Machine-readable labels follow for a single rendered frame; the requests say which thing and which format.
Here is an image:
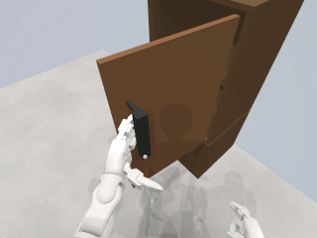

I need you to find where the robot left hand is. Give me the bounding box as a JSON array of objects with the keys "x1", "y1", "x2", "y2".
[{"x1": 105, "y1": 114, "x2": 163, "y2": 193}]

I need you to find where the robot right hand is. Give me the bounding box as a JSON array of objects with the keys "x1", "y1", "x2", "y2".
[{"x1": 227, "y1": 201, "x2": 264, "y2": 238}]

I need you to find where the left robot forearm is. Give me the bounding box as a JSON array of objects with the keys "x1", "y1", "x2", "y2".
[{"x1": 72, "y1": 174, "x2": 126, "y2": 238}]

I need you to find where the cupboard door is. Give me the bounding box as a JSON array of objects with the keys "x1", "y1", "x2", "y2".
[{"x1": 96, "y1": 14, "x2": 241, "y2": 188}]

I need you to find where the handle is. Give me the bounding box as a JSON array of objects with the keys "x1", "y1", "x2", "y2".
[{"x1": 126, "y1": 99, "x2": 152, "y2": 160}]

